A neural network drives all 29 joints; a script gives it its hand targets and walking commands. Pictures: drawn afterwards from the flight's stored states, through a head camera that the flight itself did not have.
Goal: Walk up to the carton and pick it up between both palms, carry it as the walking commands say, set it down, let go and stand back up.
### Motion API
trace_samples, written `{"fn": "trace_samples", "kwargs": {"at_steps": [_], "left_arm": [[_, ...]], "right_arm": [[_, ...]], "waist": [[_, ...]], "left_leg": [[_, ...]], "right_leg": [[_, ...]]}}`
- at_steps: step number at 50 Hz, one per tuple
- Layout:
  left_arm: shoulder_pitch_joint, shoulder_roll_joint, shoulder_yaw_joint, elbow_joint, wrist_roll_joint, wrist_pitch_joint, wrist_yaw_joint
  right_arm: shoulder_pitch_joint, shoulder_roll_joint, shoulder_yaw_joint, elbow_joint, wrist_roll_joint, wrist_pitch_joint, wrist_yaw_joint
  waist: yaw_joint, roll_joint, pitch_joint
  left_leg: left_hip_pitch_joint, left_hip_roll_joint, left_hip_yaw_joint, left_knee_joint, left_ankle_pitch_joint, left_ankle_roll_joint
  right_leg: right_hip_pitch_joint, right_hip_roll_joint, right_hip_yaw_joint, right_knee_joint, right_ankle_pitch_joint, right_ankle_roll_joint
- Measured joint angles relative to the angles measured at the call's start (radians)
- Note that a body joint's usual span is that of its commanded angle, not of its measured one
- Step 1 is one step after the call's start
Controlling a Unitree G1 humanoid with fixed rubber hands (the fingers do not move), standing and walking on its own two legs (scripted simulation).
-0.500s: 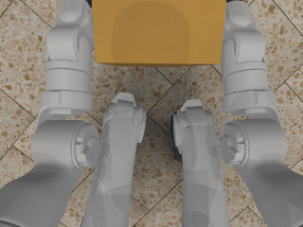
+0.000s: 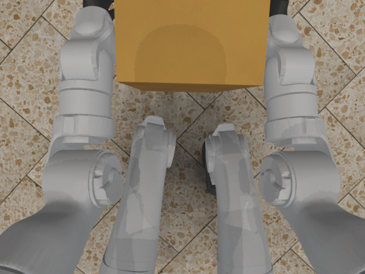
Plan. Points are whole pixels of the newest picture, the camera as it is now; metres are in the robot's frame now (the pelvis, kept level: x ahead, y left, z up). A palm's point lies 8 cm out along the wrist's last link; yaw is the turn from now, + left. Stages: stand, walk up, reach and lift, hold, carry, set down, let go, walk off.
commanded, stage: reach and lift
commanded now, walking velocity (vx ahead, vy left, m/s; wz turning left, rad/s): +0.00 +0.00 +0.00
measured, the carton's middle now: (184, 28) +0.52 +0.04 -0.14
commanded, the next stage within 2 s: none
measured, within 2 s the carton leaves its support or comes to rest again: neither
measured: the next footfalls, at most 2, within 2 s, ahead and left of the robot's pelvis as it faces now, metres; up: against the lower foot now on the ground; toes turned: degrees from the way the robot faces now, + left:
none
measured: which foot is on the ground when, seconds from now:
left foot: down 0.00-1.00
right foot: down 0.00-1.00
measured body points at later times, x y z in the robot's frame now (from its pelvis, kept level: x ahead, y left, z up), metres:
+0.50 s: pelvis +0.00 -0.01 +0.06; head +0.29 +0.02 +0.39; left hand +0.51 +0.17 -0.02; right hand +0.52 -0.10 -0.03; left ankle +0.17 +0.14 -0.46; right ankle +0.15 -0.11 -0.46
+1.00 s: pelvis +0.01 -0.01 +0.11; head +0.26 +0.01 +0.47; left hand +0.48 +0.17 +0.06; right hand +0.50 -0.10 +0.05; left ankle +0.17 +0.14 -0.46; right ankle +0.15 -0.11 -0.46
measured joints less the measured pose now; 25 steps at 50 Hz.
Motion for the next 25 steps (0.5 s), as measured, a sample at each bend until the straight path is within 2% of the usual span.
{"fn": "trace_samples", "kwargs": {"at_steps": [25], "left_arm": [[0.089,-0.013,-0.026,0.003,0.003,0.006,-0.008]], "right_arm": [[0.105,0.033,0.011,-0.019,-0.011,0.007,-0.006]], "waist": [[0.008,-0.012,-0.001]], "left_leg": [[0.254,0.010,-0.008,-0.183,0.017,0.000]], "right_leg": [[0.245,0.001,0.019,-0.174,0.022,-0.018]]}}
